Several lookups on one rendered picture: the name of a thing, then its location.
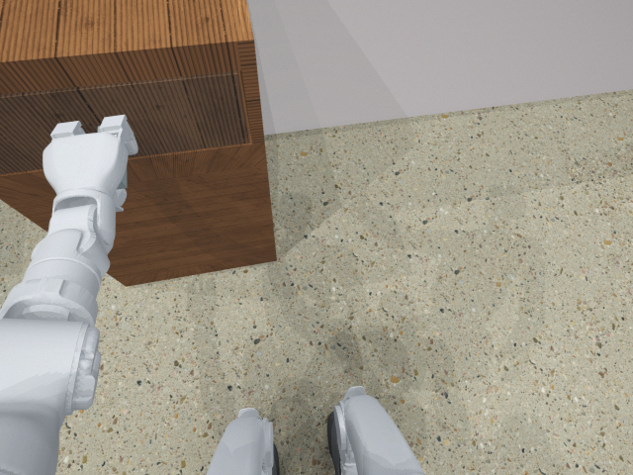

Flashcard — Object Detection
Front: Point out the robot left thigh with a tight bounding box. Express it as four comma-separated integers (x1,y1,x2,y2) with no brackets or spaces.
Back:
206,417,274,475

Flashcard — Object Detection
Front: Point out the robot left forearm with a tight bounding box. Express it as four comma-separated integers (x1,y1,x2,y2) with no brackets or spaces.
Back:
0,189,116,328

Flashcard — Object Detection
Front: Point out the robot right shin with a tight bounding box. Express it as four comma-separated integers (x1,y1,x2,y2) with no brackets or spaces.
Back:
337,386,380,475

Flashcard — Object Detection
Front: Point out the robot left hand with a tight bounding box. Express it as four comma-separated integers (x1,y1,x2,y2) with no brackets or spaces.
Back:
43,115,138,212

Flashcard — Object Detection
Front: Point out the drawer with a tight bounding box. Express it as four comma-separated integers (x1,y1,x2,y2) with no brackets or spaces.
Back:
0,71,249,174

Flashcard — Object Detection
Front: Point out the left robot upper arm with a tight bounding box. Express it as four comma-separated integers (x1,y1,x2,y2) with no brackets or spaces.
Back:
0,318,101,475

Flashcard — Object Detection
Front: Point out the cabinet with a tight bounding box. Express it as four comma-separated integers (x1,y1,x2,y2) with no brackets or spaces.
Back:
0,0,277,287

